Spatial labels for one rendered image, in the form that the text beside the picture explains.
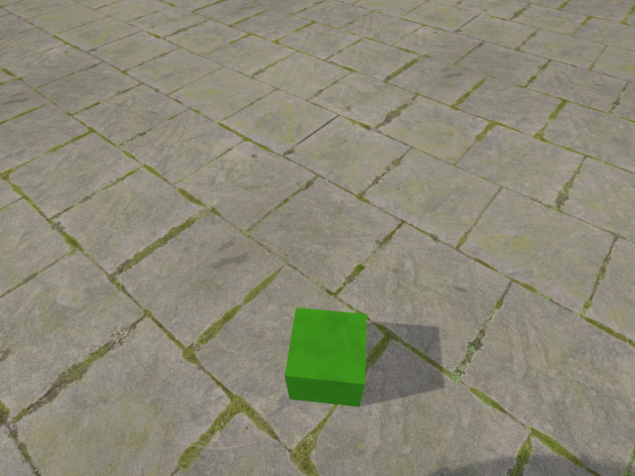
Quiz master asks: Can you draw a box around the carton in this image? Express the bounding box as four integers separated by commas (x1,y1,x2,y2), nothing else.
285,307,367,407

